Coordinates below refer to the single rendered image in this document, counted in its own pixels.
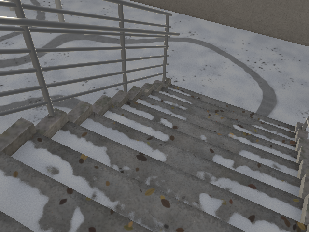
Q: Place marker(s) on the stairs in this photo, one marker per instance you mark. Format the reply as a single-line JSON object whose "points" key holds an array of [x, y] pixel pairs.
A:
{"points": [[173, 161]]}

